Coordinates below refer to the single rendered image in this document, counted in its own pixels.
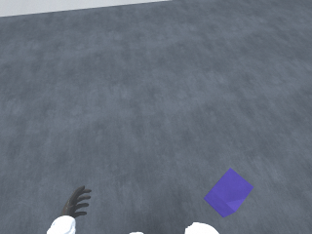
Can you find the robot right thigh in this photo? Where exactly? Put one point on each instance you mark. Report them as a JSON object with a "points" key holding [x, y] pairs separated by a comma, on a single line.
{"points": [[200, 228]]}

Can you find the carton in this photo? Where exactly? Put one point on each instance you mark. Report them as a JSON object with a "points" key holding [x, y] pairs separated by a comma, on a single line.
{"points": [[228, 193]]}

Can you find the robot left forearm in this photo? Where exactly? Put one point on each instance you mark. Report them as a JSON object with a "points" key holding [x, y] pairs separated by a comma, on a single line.
{"points": [[63, 225]]}

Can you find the robot left hand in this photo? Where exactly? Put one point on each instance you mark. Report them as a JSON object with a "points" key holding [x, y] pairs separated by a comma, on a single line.
{"points": [[71, 205]]}

